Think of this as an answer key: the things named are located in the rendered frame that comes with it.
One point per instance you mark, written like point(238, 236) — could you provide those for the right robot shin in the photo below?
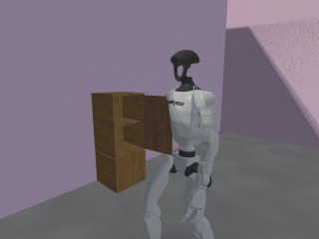
point(153, 229)

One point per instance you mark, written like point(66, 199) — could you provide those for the right robot upper arm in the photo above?
point(167, 94)

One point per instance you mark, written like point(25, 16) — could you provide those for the left robot upper arm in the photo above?
point(206, 102)

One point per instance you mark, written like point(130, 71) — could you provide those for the robot right thigh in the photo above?
point(156, 184)

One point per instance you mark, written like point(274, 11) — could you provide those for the cupboard door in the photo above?
point(157, 126)

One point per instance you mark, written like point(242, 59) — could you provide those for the left robot hand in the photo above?
point(194, 199)

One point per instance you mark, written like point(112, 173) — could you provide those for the left robot forearm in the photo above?
point(204, 168)

